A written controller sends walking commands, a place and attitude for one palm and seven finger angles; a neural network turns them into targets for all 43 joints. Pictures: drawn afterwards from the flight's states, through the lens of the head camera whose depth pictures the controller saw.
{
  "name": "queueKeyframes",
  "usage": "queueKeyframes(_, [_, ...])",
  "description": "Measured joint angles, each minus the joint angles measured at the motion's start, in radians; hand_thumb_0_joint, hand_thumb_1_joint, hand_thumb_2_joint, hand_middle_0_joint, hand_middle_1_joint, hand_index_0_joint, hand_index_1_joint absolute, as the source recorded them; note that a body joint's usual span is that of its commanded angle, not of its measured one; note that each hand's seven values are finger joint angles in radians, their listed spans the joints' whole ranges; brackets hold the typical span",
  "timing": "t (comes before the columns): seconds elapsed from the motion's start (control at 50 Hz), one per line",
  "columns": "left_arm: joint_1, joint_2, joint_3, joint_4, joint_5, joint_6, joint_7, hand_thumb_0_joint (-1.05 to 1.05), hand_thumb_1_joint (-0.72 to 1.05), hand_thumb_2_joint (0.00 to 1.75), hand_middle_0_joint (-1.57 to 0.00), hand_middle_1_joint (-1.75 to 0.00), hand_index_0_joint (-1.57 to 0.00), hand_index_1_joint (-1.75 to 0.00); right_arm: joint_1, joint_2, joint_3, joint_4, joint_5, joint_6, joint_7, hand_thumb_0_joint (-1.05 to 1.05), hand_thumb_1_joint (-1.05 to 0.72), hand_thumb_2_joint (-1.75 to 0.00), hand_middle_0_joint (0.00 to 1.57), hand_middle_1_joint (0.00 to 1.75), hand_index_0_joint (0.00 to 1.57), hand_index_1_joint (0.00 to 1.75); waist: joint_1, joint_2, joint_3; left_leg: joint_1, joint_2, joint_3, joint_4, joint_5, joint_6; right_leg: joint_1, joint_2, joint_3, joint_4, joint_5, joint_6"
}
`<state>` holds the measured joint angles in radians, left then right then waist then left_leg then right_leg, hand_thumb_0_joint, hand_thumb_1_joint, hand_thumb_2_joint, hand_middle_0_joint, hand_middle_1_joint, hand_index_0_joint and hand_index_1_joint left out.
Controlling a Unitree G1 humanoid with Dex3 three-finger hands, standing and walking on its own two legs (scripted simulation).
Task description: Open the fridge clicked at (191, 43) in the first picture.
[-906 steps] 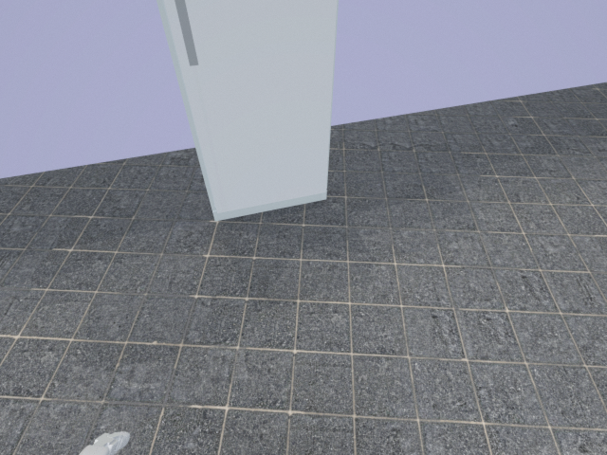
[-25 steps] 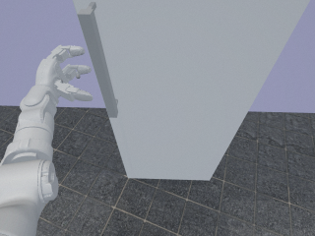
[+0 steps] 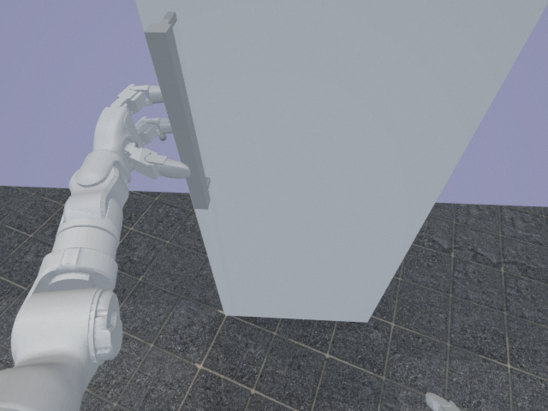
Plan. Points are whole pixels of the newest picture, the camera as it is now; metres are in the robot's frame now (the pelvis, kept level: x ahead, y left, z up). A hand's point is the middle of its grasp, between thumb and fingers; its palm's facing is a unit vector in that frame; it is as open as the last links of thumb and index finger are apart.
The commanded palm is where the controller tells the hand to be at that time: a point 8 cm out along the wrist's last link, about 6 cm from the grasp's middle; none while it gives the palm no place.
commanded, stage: feel for the door with the fingertips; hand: left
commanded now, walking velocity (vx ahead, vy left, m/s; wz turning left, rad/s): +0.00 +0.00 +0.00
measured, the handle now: (189, 127) +0.50 +0.14 +0.16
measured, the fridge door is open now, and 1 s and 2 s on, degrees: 0 0 0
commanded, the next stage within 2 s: slide the fingers in behind the handle in 0.22 s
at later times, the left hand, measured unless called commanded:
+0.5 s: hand (163, 135) +0.46 +0.17 +0.18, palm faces -0.03 -1.00 +0.00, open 13.7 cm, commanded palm +0.43 +0.22 +0.17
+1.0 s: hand (177, 145) +0.44 +0.14 +0.18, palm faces -0.06 -1.00 +0.01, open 14.0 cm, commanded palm +0.42 +0.20 +0.17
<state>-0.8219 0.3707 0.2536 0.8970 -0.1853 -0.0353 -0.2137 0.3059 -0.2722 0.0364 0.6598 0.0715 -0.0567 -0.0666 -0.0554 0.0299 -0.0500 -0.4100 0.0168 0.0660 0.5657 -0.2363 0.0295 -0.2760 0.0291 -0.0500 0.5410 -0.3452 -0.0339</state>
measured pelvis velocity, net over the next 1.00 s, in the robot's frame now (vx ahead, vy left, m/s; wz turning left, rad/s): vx -0.01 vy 0.00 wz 0.01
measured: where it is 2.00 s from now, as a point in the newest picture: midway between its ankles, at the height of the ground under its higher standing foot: outside the picture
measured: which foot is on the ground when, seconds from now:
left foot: down 0.00-1.00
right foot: down 0.00-1.00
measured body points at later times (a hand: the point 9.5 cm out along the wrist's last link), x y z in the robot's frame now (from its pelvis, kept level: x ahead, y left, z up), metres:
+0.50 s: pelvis -0.01 +0.00 +0.00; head +0.03 -0.01 +0.45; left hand +0.45 +0.22 +0.18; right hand +0.04 -0.28 -0.12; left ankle +0.03 +0.10 -0.73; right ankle -0.04 -0.10 -0.73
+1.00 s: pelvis -0.01 +0.00 +0.00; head +0.00 -0.01 +0.45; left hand +0.43 +0.20 +0.18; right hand +0.10 -0.26 -0.11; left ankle +0.03 +0.10 -0.73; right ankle -0.04 -0.10 -0.73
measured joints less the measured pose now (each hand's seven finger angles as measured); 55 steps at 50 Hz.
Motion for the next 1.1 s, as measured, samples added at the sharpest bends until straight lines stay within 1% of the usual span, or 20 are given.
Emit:
queueKeyframes(0.08, [-0.031,0.016,-0.002,0.049,0.002,-0.001,-0.006,-0.01,-0.5,0.3,-0.3,-1.2,-0.3,-1.2,0.003,-0.004,0.001,0.003,0.001,0.005,-0.003,0.01,-0.9,-0.9,0.2,0.3,0.2,0.3,-0.004,-0.001,0.004,-0.007,0.0,-0.006,0.003,0.001,-0.002,-0.006,0.001,-0.006,0.004,-0.001,-0.003])
queueKeyframes(0.16, [-0.045,0.018,-0.008,0.068,-0.001,-0.025,-0.005,-0.01,-0.5,0.3,-0.3,-1.2,-0.3,-1.2,0.016,-0.012,-0.005,0.011,0.0,0.003,-0.004,0.01,-0.9,-0.9,0.2,0.3,0.2,0.3,-0.004,0.004,0.01,-0.018,0.0,-0.011,0.008,0.003,-0.004,-0.015,0.001,-0.011,0.009,-0.002,-0.004])
queueKeyframes(0.24, [-0.07,0.03,-0.002,0.106,-0.001,-0.049,-0.02,-0.01,-0.5,0.3,-0.31,-1.22,-0.32,-1.22,0.028,-0.016,-0.004,0.032,-0.003,0.005,-0.006,0.01,-0.9,-0.9,0.2,0.3,0.2,0.3,-0.008,0.002,0.014,-0.03,0.0,-0.016,0.013,0.004,-0.005,-0.026,0.001,-0.016,0.016,-0.004,-0.006])
queueKeyframes(0.34, [-0.104,0.053,0.002,0.155,0.004,-0.061,-0.036,-0.01,-0.5,0.3,-0.35,-1.24,-0.35,-1.24,0.045,-0.018,-0.005,0.047,-0.003,0.004,-0.007,0.01,-0.9,-0.9,0.2,0.3,0.2,0.3,-0.017,-0.002,0.013,-0.05,0.003,-0.022,0.021,0.007,-0.007,-0.043,0.005,-0.022,0.021,-0.002,-0.008])
queueKeyframes(0.44, [-0.116,0.062,0.003,0.174,0.003,-0.069,-0.034,-0.01,-0.5,0.3,-0.36,-1.25,-0.37,-1.26,0.062,-0.023,-0.011,0.054,-0.005,-0.002,-0.005,0.01,-0.9,-0.9,0.2,0.3,0.2,0.3,-0.024,0.001,0.01,-0.064,0.004,-0.024,0.025,0.009,-0.007,-0.056,0.006,-0.023,0.024,0.001,-0.009])
queueKeyframes(0.48, [-0.097,0.056,0.001,0.155,-0.001,-0.075,-0.03,-0.01,-0.5,0.3,-0.35,-1.24,-0.36,-1.25,0.069,-0.025,-0.015,0.053,-0.006,-0.005,-0.002,0.01,-0.9,-0.9,0.2,0.3,0.2,0.3,-0.023,0.005,0.006,-0.062,0.005,-0.019,0.024,0.009,-0.006,-0.057,0.006,-0.018,0.024,0.003,-0.008])
queueKeyframes(0.56, [-0.056,0.026,0.002,0.115,-0.013,-0.088,-0.032,-0.01,-0.5,0.3,-0.33,-1.23,-0.33,-1.23,0.075,-0.025,-0.015,0.051,-0.005,-0.006,0.003,0.01,-0.9,-0.9,0.2,0.3,0.2,0.3,-0.021,0.009,-0.002,-0.047,0.006,-0.009,0.021,0.006,-0.003,-0.046,0.006,-0.008,0.023,0.002,-0.005])
queueKeyframes(0.64, [-0.023,0.011,0.026,0.095,-0.009,-0.075,-0.027,-0.01,-0.5,0.3,-0.31,-1.21,-0.31,-1.21,0.065,-0.016,-0.009,0.038,-0.003,0.0,0.003,0.01,-0.9,-0.9,0.2,0.3,0.2,0.3,-0.024,0.006,-0.01,-0.029,0.009,0.003,0.016,0.002,-0.002,-0.034,0.008,0.004,0.02,0.002,-0.004])
queueKeyframes(0.7, [0.007,0.006,0.024,0.059,0.0,-0.064,-0.01,-0.01,-0.5,0.3,-0.31,-1.21,-0.31,-1.21,0.06,-0.009,-0.008,0.019,-0.001,-0.002,0.004,0.01,-0.9,-0.9,0.2,0.3,0.2,0.3,-0.023,0.006,-0.01,-0.019,0.01,0.008,0.013,0.002,-0.002,-0.026,0.008,0.01,0.018,0.003,-0.003])
queueKeyframes(0.76, [0.038,-0.003,0.015,0.01,0.001,-0.059,0.002,-0.01,-0.5,0.3,-0.3,-1.2,-0.3,-1.2,0.049,-0.006,-0.007,0.009,0.001,-0.004,0.005,0.01,-0.9,-0.9,0.2,0.3,0.2,0.3,-0.014,0.009,-0.005,-0.009,0.01,0.009,0.011,0.001,-0.001,-0.016,0.008,0.011,0.014,0.004,-0.002])
queueKeyframes(0.84, [0.058,-0.023,-0.014,-0.048,-0.009,-0.045,0.008,-0.01,-0.5,0.3,-0.3,-1.2,-0.3,-1.2,0.033,-0.002,-0.008,0.008,0.004,-0.007,0.004,0.01,-0.9,-0.9,0.2,0.3,0.2,0.3,0.002,0.009,0.0,0.003,0.005,0.004,0.005,0.004,0.0,0.0,0.005,0.006,0.007,0.005,-0.001])
queueKeyframes(0.9, [0.051,-0.04,-0.043,-0.065,-0.013,-0.024,0.015,-0.01,-0.5,0.3,-0.3,-1.2,-0.3,-1.2,0.018,0.0,-0.007,0.012,0.006,-0.009,0.003,0.01,-0.9,-0.9,0.2,0.3,0.2,0.3,0.011,0.008,0.0,0.01,0.001,-0.003,0.003,0.006,0.001,0.01,0.002,-0.001,0.003,0.005,0.0])
queueKeyframes(0.96, [0.032,-0.058,-0.064,-0.057,-0.013,-0.002,0.024,-0.01,-0.5,0.3,-0.3,-1.2,-0.3,-1.2,0.0,-0.001,-0.005,0.012,0.006,-0.009,0.002,0.01,-0.9,-0.9,0.2,0.3,0.2,0.3,0.015,0.008,0.001,0.011,-0.003,-0.009,0.002,0.008,0.001,0.014,-0.001,-0.007,0.002,0.005,0.001])
queueKeyframes(1.04, [-0.014,-0.067,-0.07,-0.005,-0.005,0.016,0.047,-0.01,-0.5,0.3,-0.3,-1.2,-0.3,-1.2,-0.024,0.0,0.001,0.009,0.002,-0.008,0.0,0.01,-0.9,-0.9,0.2,0.3,0.2,0.3,0.007,0.005,0.012,0.003,-0.006,-0.014,0.001,0.014,0.002,0.006,-0.003,-0.013,0.006,0.006,0.0])
queueKeyframes(1.1, [-0.037,-0.073,-0.068,0.011,0.006,0.003,0.067,-0.01,-0.5,0.3,-0.3,-1.2,-0.3,-1.2,-0.027,0.003,0.001,0.006,-0.003,-0.015,0.002,0.01,-0.9,-0.9,0.2,0.3,0.2,0.3,0.001,0.004,0.02,-0.007,-0.006,-0.013,0.0,0.018,0.001,-0.007,-0.004,-0.012,0.01,0.007,-0.001])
